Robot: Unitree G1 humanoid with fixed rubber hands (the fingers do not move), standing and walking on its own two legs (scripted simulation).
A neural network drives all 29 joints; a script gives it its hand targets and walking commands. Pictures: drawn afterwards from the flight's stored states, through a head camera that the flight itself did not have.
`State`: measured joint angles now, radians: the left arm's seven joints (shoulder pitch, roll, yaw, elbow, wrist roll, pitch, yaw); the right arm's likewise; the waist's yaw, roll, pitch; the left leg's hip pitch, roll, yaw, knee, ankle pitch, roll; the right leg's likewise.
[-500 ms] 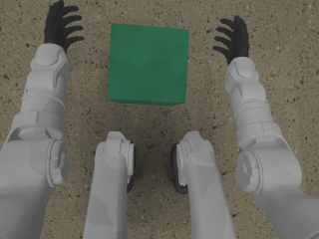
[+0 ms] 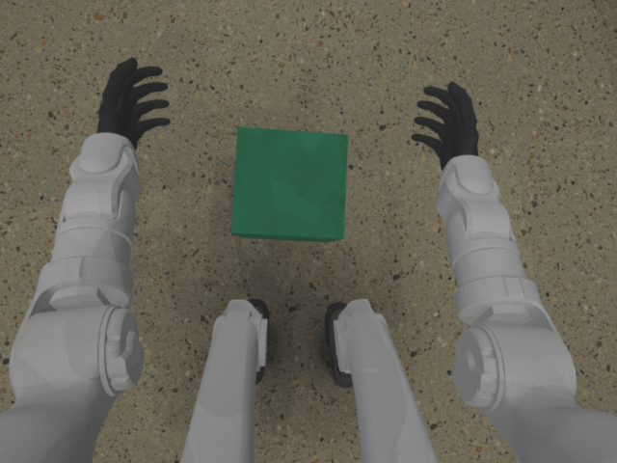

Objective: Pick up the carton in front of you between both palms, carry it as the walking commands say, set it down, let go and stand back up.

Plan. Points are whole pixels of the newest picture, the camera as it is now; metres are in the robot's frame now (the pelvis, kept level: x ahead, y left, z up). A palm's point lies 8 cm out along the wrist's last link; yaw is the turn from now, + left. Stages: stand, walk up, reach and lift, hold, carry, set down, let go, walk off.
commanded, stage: set down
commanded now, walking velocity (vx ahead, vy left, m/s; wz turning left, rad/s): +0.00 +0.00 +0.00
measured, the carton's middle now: (289, 193) +0.47 +0.02 -0.48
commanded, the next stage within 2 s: let go in 0.04 s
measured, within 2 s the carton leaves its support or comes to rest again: neither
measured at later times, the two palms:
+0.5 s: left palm (40, 213) +0.37 +0.23 +0.02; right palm (563, 218) +0.37 -0.22 +0.02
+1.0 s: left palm out of the picture +0.25 +0.23 +0.11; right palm out of the picture +0.26 -0.24 +0.11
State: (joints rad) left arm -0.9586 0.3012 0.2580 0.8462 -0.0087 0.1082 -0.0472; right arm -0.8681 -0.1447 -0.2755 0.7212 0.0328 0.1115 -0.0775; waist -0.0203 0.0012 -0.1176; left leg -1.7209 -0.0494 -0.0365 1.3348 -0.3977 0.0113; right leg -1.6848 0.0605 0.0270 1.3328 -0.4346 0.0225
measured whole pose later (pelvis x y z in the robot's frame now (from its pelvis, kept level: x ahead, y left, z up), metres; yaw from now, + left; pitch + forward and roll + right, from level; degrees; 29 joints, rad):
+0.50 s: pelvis +0.07 +0.00 +0.12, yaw +1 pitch +30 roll +0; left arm -0.30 0.21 0.17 0.62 0.03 0.02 -0.03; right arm -0.26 -0.17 -0.14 0.59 -0.03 0.02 0.03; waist -0.01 -0.01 -0.10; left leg -1.01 -0.05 -0.05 0.79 -0.30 0.01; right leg -0.98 0.04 0.05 0.80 -0.34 0.00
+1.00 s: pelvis +0.10 -0.01 +0.17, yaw +1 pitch -1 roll +0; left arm 0.24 0.22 0.04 0.44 0.00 0.08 -0.07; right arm 0.23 -0.22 -0.04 0.43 0.00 0.08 0.07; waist 0.00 -0.01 0.05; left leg -0.16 -0.03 -0.05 0.42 -0.25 0.01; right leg -0.14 0.03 0.05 0.43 -0.28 -0.02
